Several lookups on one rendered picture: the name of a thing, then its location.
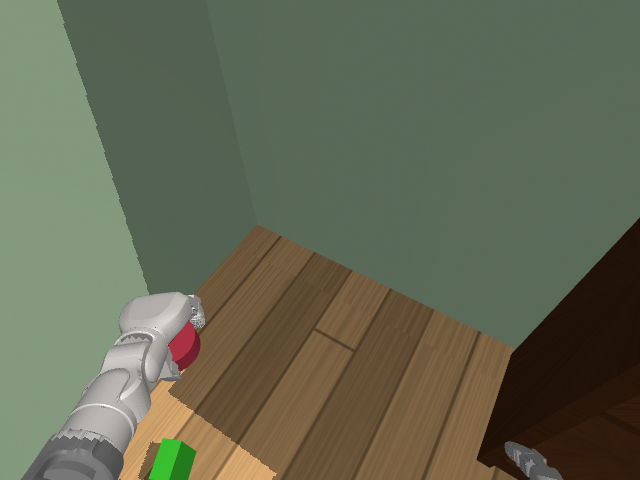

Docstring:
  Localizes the left robot arm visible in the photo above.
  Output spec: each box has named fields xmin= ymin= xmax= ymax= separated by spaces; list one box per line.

xmin=21 ymin=327 xmax=168 ymax=480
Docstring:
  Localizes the right robot hand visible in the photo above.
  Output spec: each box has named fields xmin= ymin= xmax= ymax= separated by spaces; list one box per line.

xmin=504 ymin=441 xmax=563 ymax=480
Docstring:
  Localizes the left robot hand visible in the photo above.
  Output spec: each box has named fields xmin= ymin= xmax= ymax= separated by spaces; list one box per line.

xmin=119 ymin=292 xmax=205 ymax=382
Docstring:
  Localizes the bookshelf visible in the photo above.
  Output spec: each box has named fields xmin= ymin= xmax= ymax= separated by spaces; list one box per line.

xmin=476 ymin=218 xmax=640 ymax=480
